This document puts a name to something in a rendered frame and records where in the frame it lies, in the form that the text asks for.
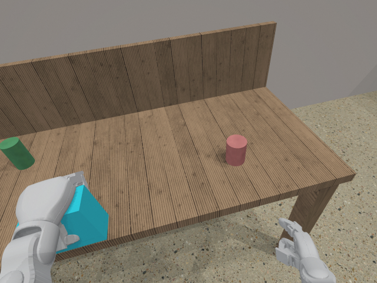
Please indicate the robot right hand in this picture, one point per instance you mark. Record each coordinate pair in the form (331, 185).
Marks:
(302, 246)

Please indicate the robot left hand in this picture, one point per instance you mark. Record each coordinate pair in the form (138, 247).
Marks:
(49, 200)

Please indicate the right robot forearm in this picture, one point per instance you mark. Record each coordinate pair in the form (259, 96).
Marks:
(314, 270)

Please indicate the table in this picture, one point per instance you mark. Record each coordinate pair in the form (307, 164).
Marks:
(148, 122)

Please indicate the left robot forearm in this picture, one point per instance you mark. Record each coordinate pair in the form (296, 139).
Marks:
(29, 256)

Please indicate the sponge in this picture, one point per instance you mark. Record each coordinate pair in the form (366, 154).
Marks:
(86, 218)

